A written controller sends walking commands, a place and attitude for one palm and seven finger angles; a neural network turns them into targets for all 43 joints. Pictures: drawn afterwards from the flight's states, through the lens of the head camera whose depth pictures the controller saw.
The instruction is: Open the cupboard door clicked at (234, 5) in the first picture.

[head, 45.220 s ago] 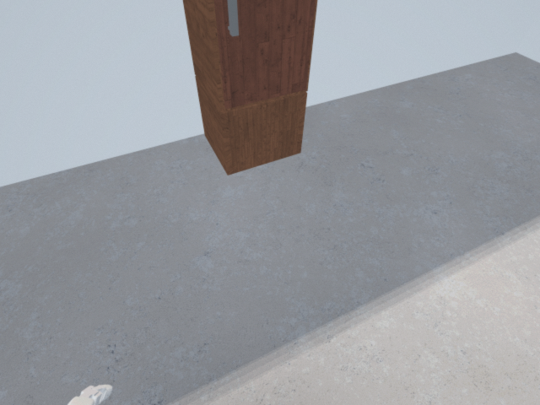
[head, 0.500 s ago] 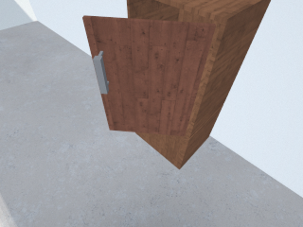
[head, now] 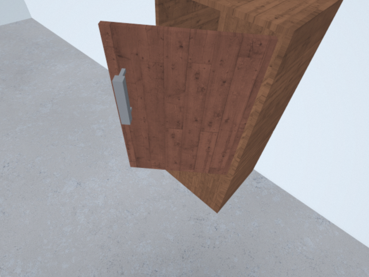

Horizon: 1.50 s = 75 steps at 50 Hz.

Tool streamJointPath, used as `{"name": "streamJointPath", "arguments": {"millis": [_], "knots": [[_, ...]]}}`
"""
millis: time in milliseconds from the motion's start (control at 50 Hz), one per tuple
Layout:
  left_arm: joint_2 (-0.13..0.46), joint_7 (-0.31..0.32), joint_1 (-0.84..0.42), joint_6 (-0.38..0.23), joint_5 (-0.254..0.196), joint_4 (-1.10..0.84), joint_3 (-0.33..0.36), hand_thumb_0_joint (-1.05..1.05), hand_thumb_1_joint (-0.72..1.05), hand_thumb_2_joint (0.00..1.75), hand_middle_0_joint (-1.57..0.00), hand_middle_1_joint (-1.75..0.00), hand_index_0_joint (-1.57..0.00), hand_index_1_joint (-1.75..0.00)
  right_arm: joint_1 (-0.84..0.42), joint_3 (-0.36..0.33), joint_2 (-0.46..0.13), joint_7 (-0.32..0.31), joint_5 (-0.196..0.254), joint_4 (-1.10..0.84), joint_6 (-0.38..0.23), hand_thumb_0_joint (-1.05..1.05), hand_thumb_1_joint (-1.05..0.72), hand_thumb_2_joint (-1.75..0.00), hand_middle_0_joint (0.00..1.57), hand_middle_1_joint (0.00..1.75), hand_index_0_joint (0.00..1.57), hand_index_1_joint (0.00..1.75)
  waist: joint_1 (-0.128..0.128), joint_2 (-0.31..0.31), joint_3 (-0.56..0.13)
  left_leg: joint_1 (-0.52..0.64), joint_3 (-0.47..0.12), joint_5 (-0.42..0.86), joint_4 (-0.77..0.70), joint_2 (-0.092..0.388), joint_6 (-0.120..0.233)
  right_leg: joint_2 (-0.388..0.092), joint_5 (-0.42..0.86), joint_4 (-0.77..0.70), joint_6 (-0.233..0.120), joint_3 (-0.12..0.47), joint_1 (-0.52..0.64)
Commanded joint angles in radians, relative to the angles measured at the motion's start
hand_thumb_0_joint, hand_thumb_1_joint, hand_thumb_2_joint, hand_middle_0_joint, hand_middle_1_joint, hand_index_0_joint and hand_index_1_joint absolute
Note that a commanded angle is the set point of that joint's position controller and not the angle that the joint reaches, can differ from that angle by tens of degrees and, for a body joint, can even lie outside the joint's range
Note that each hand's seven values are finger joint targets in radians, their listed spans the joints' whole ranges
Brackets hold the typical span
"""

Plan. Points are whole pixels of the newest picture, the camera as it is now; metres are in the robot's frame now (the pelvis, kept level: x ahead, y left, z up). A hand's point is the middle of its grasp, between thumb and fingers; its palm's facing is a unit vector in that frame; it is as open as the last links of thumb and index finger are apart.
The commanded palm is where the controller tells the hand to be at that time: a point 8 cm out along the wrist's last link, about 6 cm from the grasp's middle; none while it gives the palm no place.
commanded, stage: come to a stop and stand still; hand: left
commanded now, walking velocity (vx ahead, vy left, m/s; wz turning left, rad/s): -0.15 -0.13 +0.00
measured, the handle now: (125, 97) +0.55 +0.21 +0.06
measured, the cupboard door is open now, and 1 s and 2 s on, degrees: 39 39 39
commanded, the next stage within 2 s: look again from close up in 0.86 s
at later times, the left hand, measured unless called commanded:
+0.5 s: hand out of the picture +0.01 +0.13 -0.16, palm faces -0.01 -0.97 -0.26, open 7.3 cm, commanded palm none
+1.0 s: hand out of the picture -0.04 +0.10 -0.17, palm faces +0.01 -0.98 -0.18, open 7.3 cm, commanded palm none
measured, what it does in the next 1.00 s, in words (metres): shifts its weight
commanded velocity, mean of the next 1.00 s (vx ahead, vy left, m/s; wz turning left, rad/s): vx -0.01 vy -0.01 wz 0.00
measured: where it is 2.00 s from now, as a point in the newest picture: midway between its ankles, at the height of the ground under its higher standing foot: outside the picture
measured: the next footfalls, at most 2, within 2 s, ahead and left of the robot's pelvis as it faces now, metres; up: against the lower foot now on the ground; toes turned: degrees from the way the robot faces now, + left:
none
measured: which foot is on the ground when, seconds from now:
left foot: down 0.00-1.00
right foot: down 0.00-1.00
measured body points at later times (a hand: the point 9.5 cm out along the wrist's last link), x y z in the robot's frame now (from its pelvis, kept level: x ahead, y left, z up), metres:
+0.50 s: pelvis -0.04 -0.05 +0.00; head -0.05 -0.08 +0.45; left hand +0.01 +0.18 -0.14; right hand +0.00 -0.28 -0.17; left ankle -0.04 +0.06 -0.74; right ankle -0.02 -0.14 -0.74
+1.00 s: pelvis -0.04 -0.07 +0.00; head -0.03 -0.07 +0.45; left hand -0.04 +0.15 -0.16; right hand -0.10 -0.29 -0.15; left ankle -0.04 +0.06 -0.74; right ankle -0.02 -0.14 -0.74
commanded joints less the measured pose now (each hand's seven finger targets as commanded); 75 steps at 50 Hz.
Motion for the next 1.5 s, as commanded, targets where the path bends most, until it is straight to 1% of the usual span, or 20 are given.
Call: {"name": "streamJointPath", "arguments": {"millis": [0, 60, 120, 140, 160, 200, 220, 240, 260, 280, 340, 380, 440, 540, 600, 680, 740, 1120, 1280, 1480], "knots": [[0.067, 0.006, 0.068, 0.001, -0.005, -0.04, 0.019, 0.0, 0.9, 0.9, -0.2, -0.3, -0.2, -0.3, 0.09, -0.038, -0.139, -0.025, 0.003, -0.013, -0.001, 0.0, -0.9, -0.9, 0.2, 0.3, 0.2, 0.3, -0.001, 0.125, -0.007, 0.132, -0.182, 1.156, -0.039, 0.253, -0.016, -0.004, 0.102, 0.022, -0.007, -0.005, -0.082], [0.067, 0.002, 0.031, 0.01, -0.001, -0.063, 0.027, 0.0, 0.9, 0.9, -0.2, -0.3, -0.2, -0.3, 0.075, -0.049, -0.144, -0.027, -0.003, -0.014, 0.005, 0.0, -0.9, -0.9, 0.2, 0.3, 0.2, 0.3, -0.006, 0.113, -0.018, 0.152, -0.206, 1.087, -0.044, 0.285, 0.032, 0.001, 0.0, 0.049, -0.008, -0.002, -0.115], [0.058, -0.002, 0.012, 0.013, 0.002, -0.074, 0.03, 0.0, 0.9, 0.9, -0.2, -0.3, -0.2, -0.3, 0.04, -0.056, -0.137, -0.022, -0.01, -0.019, 0.009, 0.0, -0.9, -0.9, 0.2, 0.3, 0.2, 0.3, 0.002, 0.112, -0.018, 0.072, -0.205, 0.861, -0.059, 0.284, 0.051, -0.011, 0.001, 0.041, -0.012, 0.013, -0.078], [0.055, -0.004, 0.015, 0.011, 0.002, -0.068, 0.028, 0.0, 0.9, 0.9, -0.2, -0.3, -0.2, -0.3, 0.023, -0.053, -0.13, -0.02, -0.011, -0.019, 0.008, 0.0, -0.9, -0.9, 0.2, 0.3, 0.2, 0.3, 0.009, 0.098, -0.023, 0.037, -0.201, 0.756, -0.061, 0.266, 0.042, -0.014, 0.052, 0.006, -0.014, 0.023, -0.042], [0.054, -0.004, 0.032, 0.003, 0.002, -0.059, 0.025, 0.0, 0.9, 0.9, -0.2, -0.3, -0.2, -0.3, 0.005, -0.05, -0.117, -0.016, -0.01, -0.018, 0.006, 0.0, -0.9, -0.9, 0.2, 0.3, 0.2, 0.3, 0.021, 0.086, -0.035, 0.004, -0.182, 0.648, -0.049, 0.232, 0.022, -0.025, 0.18, -0.045, -0.018, 0.039, 0.004], [0.079, -0.004, 0.033, -0.006, 0.002, -0.049, 0.019, 0.0, 0.9, 0.9, -0.2, -0.3, -0.2, -0.3, 0.0, -0.045, -0.094, -0.006, -0.006, -0.016, 0.01, 0.0, -0.9, -0.9, 0.2, 0.3, 0.2, 0.3, 0.01, 0.012, -0.052, -0.068, -0.131, 0.365, -0.045, 0.163, -0.028, -0.079, 0.39, -0.067, -0.038, 0.094, 0.07], [0.143, 0.032, 0.032, -0.01, 0.011, -0.034, 0.02, 0.0, 0.9, 0.9, -0.2, -0.3, -0.2, -0.3, -0.033, -0.057, -0.194, 0.003, 0.013, -0.087, 0.006, 0.0, -0.9, -0.9, 0.2, 0.3, 0.2, 0.3, -0.005, -0.027, -0.114, -0.003, -0.11, 0.727, 0.086, 0.195, -0.069, -0.071, 0.642, 0.019, -0.001, 0.053, 0.028], [0.135, 0.03, 0.015, -0.018, -0.003, -0.084, 0.017, 0.0, 0.9, 0.9, -0.2, -0.3, -0.2, -0.3, 0.022, -0.056, -0.177, 0.012, -0.003, -0.105, 0.004, 0.0, -0.9, -0.9, 0.2, 0.3, 0.2, 0.3, -0.011, 0.047, -0.205, -0.007, -0.13, 0.581, 0.067, 0.186, -0.06, -0.063, 0.398, 0.059, -0.027, 0.035, 0.081], [0.12, 0.023, -0.004, -0.023, -0.004, -0.079, 0.009, 0.0, 0.9, 0.9, -0.2, -0.3, -0.2, -0.3, -0.023, -0.044, -0.148, 0.015, -0.01, -0.097, -0.002, 0.0, -0.9, -0.9, 0.2, 0.3, 0.2, 0.3, 0.007, 0.126, -0.174, -0.018, -0.119, 0.569, 0.044, 0.184, -0.05, -0.055, 0.352, 0.044, -0.034, 0.047, 0.056], [0.122, 0.016, -0.017, -0.023, -0.005, -0.079, 0.004, 0.0, 0.9, 0.9, -0.2, -0.3, -0.2, -0.3, -0.02, -0.04, -0.146, 0.013, -0.011, -0.1, 0.0, 0.0, -0.9, -0.9, 0.2, 0.3, 0.2, 0.3, -0.003, 0.138, -0.143, -0.023, -0.126, 0.515, 0.029, 0.187, -0.04, -0.048, 0.281, 0.023, -0.041, 0.049, 0.027], [0.113, 0.004, -0.039, -0.022, -0.003, -0.081, -0.004, 0.0, 0.9, 0.9, -0.2, -0.3, -0.2, -0.3, -0.016, -0.035, -0.137, 0.012, -0.009, -0.115, 0.01, 0.0, -0.9, -0.9, 0.2, 0.3, 0.2, 0.3, -0.014, 0.057, -0.014, -0.083, -0.136, 0.293, -0.02, 0.172, -0.031, -0.039, 0.209, -0.039, -0.049, 0.07, -0.034], [0.12, -0.003, -0.049, -0.027, -0.002, -0.078, -0.009, 0.0, 0.9, 0.9, -0.2, -0.3, -0.2, -0.3, -0.019, -0.031, -0.134, 0.017, -0.011, -0.119, 0.015, 0.0, -0.9, -0.9, 0.2, 0.3, 0.2, 0.3, -0.018, -0.004, 0.036, -0.106, -0.121, 0.137, -0.043, 0.149, -0.037, -0.051, 0.152, -0.093, -0.053, 0.102, -0.058], [0.144, -0.009, -0.062, -0.026, -0.002, -0.084, -0.009, 0.0, 0.9, 0.9, -0.2, -0.3, -0.2, -0.3, -0.015, -0.029, -0.142, 0.026, -0.012, -0.117, 0.024, 0.0, -0.9, -0.9, 0.2, 0.3, 0.2, 0.3, -0.026, -0.044, 0.088, -0.106, -0.103, 0.004, -0.049, 0.117, -0.047, -0.064, -0.103, -0.193, -0.064, 0.158, -0.138], [0.171, -0.014, -0.06, -0.023, -0.001, -0.093, 0.0, 0.0, 0.9, 0.9, -0.2, -0.3, -0.2, -0.3, 0.012, -0.03, -0.153, 0.034, -0.017, -0.099, 0.035, 0.0, -0.9, -0.9, 0.2, 0.3, 0.2, 0.3, -0.031, -0.06, 0.099, -0.075, -0.076, -0.014, -0.006, 0.098, -0.052, -0.08, -0.324, -0.294, -0.069, 0.201, -0.221], [0.182, -0.015, -0.065, -0.023, -0.001, -0.096, 0.008, 0.0, 0.9, 0.9, -0.2, -0.3, -0.2, -0.3, 0.04, -0.029, -0.152, 0.035, -0.018, -0.079, 0.037, 0.0, -0.9, -0.9, 0.2, 0.3, 0.2, 0.3, -0.037, -0.059, 0.07, -0.06, -0.068, -0.01, 0.013, 0.095, -0.055, -0.087, -0.348, -0.317, -0.07, 0.206, -0.226], [0.173, -0.018, -0.057, -0.025, -0.002, -0.087, 0.01, 0.0, 0.9, 0.9, -0.2, -0.3, -0.2, -0.3, 0.052, -0.027, -0.14, 0.033, -0.017, -0.058, 0.031, 0.0, -0.9, -0.9, 0.2, 0.3, 0.2, 0.3, -0.031, 0.011, 0.054, -0.081, -0.081, -0.005, -0.025, 0.105, -0.055, -0.073, -0.283, -0.296, -0.064, 0.18, -0.185], [0.167, -0.021, -0.039, -0.026, -0.004, -0.065, 0.009, 0.0, 0.9, 0.9, -0.2, -0.3, -0.2, -0.3, 0.059, -0.023, -0.134, 0.031, -0.016, -0.043, 0.025, 0.0, -0.9, -0.9, 0.2, 0.3, 0.2, 0.3, -0.019, 0.03, 0.043, -0.113, -0.088, -0.003, -0.045, 0.11, -0.057, -0.068, -0.251, -0.284, -0.062, 0.173, -0.141], [0.105, -0.015, 0.009, -0.038, -0.008, 0.018, -0.011, 0.0, 0.9, 0.9, -0.2, -0.3, -0.2, -0.3, 0.071, -0.011, -0.108, 0.012, -0.006, 0.022, -0.003, 0.0, -0.9, -0.9, 0.2, 0.3, 0.2, 0.3, 0.001, 0.058, 0.001, -0.104, -0.113, 0.161, -0.114, 0.162, -0.058, -0.043, 0.163, -0.17, -0.051, 0.089, 0.03], [0.102, -0.012, 0.007, -0.035, -0.003, 0.019, -0.013, 0.0, 0.9, 0.9, -0.2, -0.3, -0.2, -0.3, 0.032, -0.014, -0.116, 0.008, -0.005, 0.022, -0.002, 0.0, -0.9, -0.9, 0.2, 0.3, 0.2, 0.3, -0.001, 0.029, 0.041, -0.08, -0.118, 0.189, -0.12, 0.165, -0.052, -0.04, 0.202, -0.16, -0.045, 0.085, -0.002], [0.126, -0.013, -0.005, -0.037, -0.002, 0.014, -0.007, 0.0, 0.9, 0.9, -0.2, -0.3, -0.2, -0.3, -0.011, -0.017, -0.145, 0.008, -0.007, 0.013, -0.005, 0.0, -0.9, -0.9, 0.2, 0.3, 0.2, 0.3, 0.0, 0.049, 0.003, -0.038, -0.111, 0.225, -0.123, 0.166, -0.051, -0.048, 0.253, -0.154, -0.046, 0.09, 0.021]]}}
